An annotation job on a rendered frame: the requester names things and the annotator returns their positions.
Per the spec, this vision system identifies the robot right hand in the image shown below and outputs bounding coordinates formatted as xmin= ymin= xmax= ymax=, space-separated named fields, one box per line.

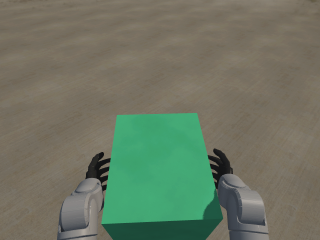
xmin=207 ymin=148 xmax=233 ymax=189

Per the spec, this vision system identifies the robot right forearm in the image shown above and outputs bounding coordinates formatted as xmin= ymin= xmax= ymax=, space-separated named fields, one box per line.
xmin=217 ymin=173 xmax=269 ymax=240

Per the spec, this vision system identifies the robot left forearm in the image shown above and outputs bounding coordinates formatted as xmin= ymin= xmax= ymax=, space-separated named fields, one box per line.
xmin=57 ymin=178 xmax=104 ymax=240

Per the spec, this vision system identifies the carton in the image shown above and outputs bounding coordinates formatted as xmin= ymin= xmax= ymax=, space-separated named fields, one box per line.
xmin=101 ymin=113 xmax=223 ymax=240

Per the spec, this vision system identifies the robot left hand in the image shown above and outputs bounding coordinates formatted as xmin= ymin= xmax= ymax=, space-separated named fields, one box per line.
xmin=85 ymin=152 xmax=111 ymax=191

